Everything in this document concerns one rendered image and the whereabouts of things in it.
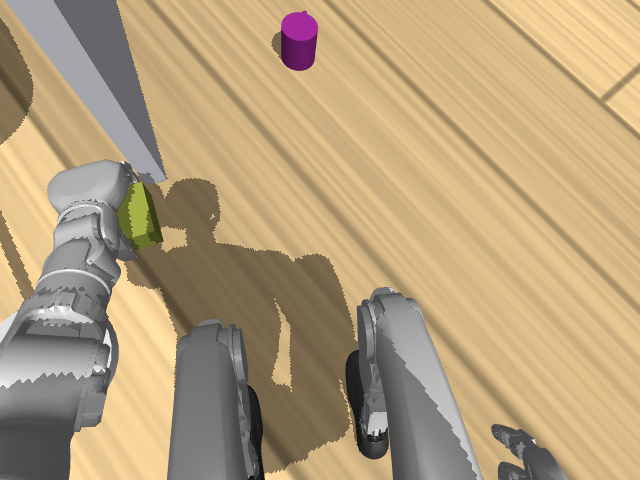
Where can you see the left robot arm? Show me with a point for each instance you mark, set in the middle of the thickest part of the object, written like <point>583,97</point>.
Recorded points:
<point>53,363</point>

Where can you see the right robot hand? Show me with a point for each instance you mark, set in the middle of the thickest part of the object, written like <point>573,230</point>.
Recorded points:
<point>539,463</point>

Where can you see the left robot foot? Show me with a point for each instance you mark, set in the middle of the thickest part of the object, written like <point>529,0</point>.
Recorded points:
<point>256,433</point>

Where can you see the left robot hand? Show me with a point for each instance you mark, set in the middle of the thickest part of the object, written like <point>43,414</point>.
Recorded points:
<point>103,181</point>

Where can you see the right robot foot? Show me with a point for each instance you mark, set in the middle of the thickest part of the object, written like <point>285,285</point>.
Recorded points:
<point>370,446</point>

